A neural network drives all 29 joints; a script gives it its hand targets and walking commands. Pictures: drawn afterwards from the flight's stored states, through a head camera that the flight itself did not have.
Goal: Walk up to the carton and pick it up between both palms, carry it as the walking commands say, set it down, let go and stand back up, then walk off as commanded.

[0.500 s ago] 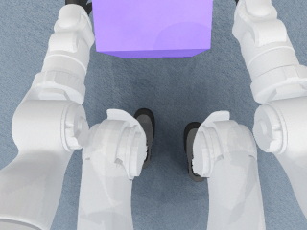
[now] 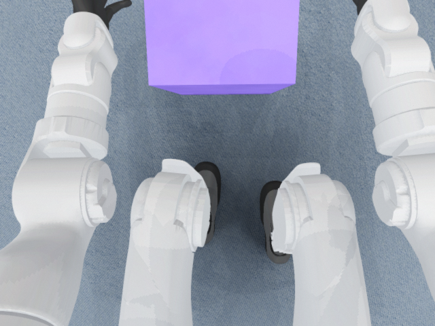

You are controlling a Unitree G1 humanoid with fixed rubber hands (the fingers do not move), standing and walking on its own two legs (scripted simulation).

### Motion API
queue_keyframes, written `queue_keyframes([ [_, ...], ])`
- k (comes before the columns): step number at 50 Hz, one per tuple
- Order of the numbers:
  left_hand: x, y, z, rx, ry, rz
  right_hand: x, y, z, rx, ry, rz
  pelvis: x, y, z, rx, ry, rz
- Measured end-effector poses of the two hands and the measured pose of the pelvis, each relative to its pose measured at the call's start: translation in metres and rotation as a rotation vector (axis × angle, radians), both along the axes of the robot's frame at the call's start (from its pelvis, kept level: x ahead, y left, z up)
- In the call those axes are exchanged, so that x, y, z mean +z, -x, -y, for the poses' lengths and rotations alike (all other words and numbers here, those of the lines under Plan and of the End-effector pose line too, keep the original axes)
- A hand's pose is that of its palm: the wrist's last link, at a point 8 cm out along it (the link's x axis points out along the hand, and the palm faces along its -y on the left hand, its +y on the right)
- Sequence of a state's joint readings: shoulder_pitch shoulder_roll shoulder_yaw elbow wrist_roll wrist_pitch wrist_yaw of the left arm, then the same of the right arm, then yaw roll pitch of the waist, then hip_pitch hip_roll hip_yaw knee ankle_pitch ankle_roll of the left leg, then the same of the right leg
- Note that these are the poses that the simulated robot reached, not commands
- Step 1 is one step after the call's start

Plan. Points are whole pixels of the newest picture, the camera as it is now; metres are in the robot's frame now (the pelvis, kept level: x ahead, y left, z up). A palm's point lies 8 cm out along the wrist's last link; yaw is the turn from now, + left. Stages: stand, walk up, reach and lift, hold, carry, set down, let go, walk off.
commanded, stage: set down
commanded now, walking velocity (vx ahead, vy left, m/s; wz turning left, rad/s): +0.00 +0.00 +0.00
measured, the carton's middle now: (223, 28) +0.54 +0.06 -0.25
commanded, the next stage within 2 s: let go in 1.14 s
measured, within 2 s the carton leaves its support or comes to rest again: neither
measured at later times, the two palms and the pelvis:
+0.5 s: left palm out of the picture +0.52 +0.24 +0.02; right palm out of the picture +0.56 -0.15 +0.03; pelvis +0.01 +0.00 +0.13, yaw +0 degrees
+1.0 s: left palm out of the picture +0.52 +0.25 +0.18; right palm out of the picture +0.55 -0.15 +0.18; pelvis +0.05 +0.01 +0.28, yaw +0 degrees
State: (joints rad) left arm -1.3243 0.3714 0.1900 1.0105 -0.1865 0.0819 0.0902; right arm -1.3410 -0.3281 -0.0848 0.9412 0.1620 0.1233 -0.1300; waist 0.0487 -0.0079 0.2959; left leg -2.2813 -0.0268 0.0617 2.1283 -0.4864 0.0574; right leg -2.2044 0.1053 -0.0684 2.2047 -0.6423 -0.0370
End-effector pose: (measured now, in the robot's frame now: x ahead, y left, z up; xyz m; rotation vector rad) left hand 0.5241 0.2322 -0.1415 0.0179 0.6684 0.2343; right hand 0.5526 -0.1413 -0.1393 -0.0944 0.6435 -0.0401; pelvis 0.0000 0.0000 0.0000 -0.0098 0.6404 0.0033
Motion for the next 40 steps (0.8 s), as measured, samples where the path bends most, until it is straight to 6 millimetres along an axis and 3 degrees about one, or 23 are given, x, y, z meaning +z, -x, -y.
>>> queue_keyframes([
  [19, 0.126, 0.003, -0.002, -0.014, 0.013, 0.025, 0.129, -0.004, 0.003, -0.023, -0.001, 0.013, 0.097, -0.011, 0.001, 0.01, 0.013, -0.117],
  [40, 0.262, 0.01, -0.015, -0.027, 0.003, 0.024, 0.26, 0.001, 0.01, -0.001, 0.005, 0.001, 0.223, -0.032, -0.003, 0.018, 0.016, -0.135],
])
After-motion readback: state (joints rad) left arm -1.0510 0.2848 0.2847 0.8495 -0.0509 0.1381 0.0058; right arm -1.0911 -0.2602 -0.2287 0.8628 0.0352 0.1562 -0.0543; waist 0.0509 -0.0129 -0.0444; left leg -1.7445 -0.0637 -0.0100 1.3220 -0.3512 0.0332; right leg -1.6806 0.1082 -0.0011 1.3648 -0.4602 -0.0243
